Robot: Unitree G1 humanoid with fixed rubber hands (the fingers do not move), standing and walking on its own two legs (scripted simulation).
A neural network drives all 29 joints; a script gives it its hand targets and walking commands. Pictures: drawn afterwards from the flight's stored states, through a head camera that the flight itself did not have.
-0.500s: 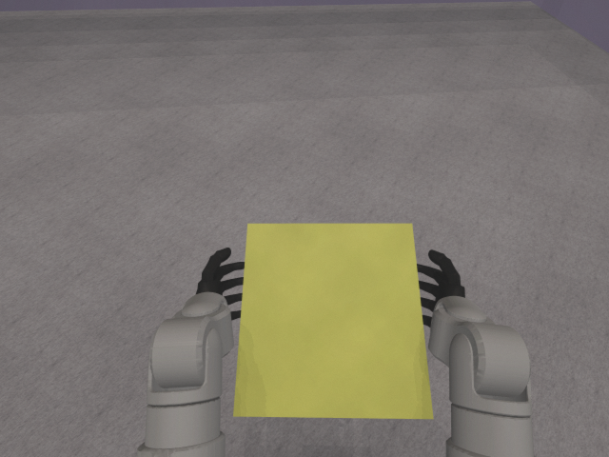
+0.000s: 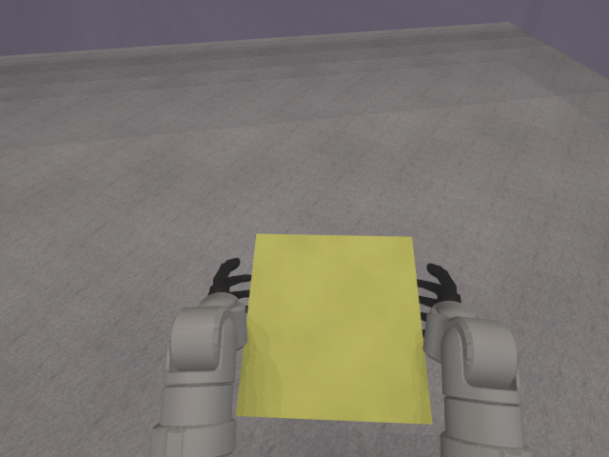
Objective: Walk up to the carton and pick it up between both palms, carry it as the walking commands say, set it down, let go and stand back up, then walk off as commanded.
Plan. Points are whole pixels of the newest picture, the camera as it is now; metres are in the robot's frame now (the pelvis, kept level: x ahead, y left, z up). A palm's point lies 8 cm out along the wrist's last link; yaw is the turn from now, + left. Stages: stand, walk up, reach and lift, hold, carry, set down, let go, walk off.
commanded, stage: carry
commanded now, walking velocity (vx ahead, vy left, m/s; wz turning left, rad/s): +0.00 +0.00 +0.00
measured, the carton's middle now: (330, 338) +0.31 -0.01 -0.02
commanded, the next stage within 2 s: hold in 1.78 s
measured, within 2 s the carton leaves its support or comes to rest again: neither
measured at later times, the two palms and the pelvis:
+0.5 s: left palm (162, 316) +0.29 +0.20 +0.07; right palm (385, 306) +0.30 -0.08 +0.07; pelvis +0.01 +0.04 +0.00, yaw +1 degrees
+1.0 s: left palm (177, 309) +0.30 +0.18 +0.07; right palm (404, 308) +0.30 -0.10 +0.07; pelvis +0.02 +0.03 +0.00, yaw +1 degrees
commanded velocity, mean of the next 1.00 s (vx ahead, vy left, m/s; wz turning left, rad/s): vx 0.00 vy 0.00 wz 0.00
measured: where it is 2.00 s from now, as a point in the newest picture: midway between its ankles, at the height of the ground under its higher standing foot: outside the picture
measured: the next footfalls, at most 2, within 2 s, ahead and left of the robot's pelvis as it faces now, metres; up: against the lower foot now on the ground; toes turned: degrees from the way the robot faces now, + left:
none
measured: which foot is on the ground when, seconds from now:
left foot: down 0.00-1.00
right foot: down 0.00-1.00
